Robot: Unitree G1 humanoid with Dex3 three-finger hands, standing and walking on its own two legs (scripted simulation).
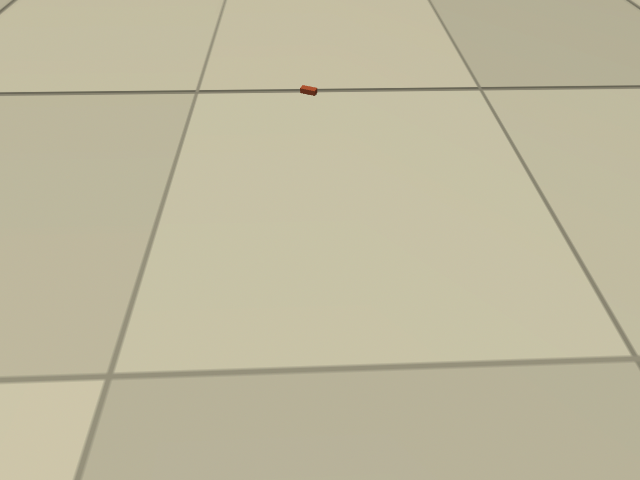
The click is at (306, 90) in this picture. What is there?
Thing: small brick
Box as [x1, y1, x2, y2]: [300, 85, 316, 95]
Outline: 300,88 300,92 314,95 316,92 316,88 302,85
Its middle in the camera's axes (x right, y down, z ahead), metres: -0.07 -0.91 +2.38
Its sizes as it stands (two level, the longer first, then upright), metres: 0.094 0.042 0.030
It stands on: the floor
